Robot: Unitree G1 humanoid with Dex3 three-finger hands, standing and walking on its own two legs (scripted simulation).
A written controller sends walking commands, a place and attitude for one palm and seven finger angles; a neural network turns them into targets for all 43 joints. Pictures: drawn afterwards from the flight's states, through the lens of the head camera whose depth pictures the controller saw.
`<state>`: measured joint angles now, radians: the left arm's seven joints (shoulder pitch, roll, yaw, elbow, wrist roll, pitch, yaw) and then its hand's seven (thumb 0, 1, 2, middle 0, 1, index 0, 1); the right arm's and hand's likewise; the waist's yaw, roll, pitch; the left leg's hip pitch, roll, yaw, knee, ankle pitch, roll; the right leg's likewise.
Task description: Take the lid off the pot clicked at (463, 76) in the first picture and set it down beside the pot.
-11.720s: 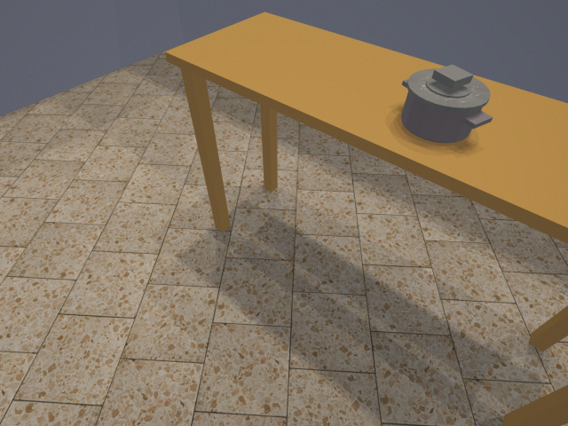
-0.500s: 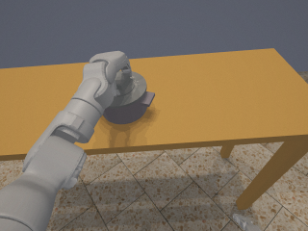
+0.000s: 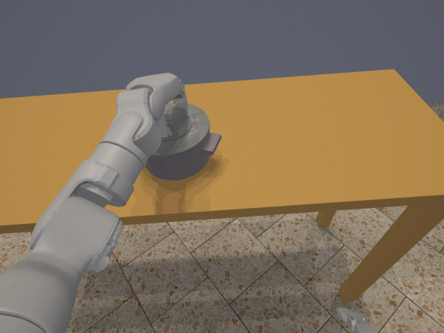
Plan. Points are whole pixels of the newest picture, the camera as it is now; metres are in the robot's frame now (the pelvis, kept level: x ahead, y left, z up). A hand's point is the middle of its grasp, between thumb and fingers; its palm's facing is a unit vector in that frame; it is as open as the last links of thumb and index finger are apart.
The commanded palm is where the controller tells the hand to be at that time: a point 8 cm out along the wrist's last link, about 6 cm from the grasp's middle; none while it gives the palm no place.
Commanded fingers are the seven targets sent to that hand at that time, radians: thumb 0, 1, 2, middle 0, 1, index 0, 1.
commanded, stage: close the fingers and squeeze the knob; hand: left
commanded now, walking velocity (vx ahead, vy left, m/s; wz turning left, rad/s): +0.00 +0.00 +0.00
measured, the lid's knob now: (167, 117) +0.48 +0.11 +0.15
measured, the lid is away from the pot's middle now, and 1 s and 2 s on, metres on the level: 0.00 0.01 0.01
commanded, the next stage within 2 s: lift the lid straight up in 0.54 s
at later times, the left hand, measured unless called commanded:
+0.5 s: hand (162, 122) +0.44 +0.11 +0.17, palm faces -0.28 -0.11 -0.95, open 8.8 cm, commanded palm +0.43 +0.12 +0.23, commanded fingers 0.00 0.42 1.19 -0.74 -0.88 -0.76 -0.87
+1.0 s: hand (160, 116) +0.44 +0.11 +0.19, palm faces -0.27 -0.11 -0.96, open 8.8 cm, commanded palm +0.43 +0.12 +0.26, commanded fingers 0.00 0.47 1.20 -0.75 -0.89 -0.77 -0.87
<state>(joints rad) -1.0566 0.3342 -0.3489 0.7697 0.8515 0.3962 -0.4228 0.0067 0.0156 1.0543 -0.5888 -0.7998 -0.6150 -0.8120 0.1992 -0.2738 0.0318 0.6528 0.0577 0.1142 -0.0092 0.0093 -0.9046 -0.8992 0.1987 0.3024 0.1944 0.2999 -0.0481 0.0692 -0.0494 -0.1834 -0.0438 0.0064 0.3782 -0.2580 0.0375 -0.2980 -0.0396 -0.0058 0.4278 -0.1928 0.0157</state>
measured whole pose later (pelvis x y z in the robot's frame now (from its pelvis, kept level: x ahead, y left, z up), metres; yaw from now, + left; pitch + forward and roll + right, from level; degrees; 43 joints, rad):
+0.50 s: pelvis +0.00 +0.00 +0.00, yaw +0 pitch +3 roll +0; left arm -1.00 0.34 -0.34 0.70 0.84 0.40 -0.42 0.01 0.08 1.06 -0.55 -0.78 -0.57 -0.78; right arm 0.18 -0.27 0.04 0.64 0.06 0.12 0.00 0.01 -0.90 -0.90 0.20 0.30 0.19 0.30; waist -0.04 0.07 -0.05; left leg -0.17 -0.04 0.01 0.38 -0.26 0.04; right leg -0.28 -0.04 0.00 0.42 -0.19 0.02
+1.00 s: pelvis +0.00 +0.00 +0.00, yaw +0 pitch +2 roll +1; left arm -1.03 0.35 -0.35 0.68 0.83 0.41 -0.44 0.00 0.09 1.02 -0.57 -0.77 -0.58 -0.78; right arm 0.18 -0.27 0.03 0.66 0.06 0.08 -0.01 0.01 -0.90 -0.90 0.20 0.30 0.19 0.30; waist -0.04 0.08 -0.04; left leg -0.15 -0.04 0.00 0.37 -0.25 0.04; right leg -0.27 -0.04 -0.01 0.41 -0.19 0.01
